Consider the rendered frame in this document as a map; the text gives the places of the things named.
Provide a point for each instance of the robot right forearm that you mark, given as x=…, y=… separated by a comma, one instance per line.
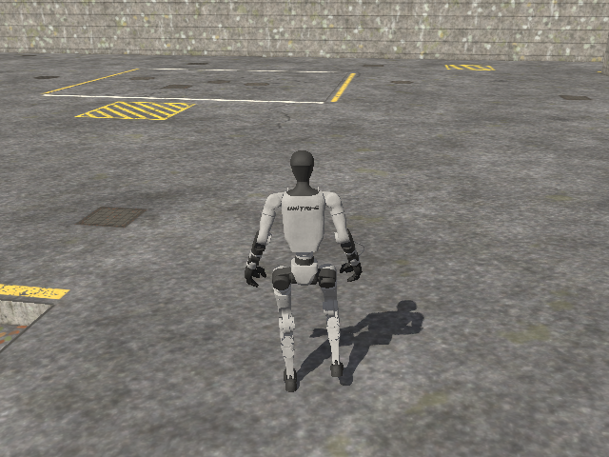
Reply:
x=350, y=251

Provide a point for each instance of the robot right upper arm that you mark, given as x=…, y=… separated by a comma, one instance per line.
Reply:
x=333, y=201

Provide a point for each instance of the robot left upper arm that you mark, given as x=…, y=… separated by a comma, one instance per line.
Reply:
x=272, y=202

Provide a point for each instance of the robot right shin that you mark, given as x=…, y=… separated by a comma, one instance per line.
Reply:
x=333, y=333

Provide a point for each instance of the right robot thigh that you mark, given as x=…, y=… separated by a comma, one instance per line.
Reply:
x=327, y=278

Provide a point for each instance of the right robot hand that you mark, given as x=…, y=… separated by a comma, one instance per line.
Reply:
x=348, y=268

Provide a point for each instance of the robot left forearm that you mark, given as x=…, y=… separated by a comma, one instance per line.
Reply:
x=255, y=254

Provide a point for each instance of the left robot hand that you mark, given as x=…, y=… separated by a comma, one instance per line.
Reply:
x=254, y=272

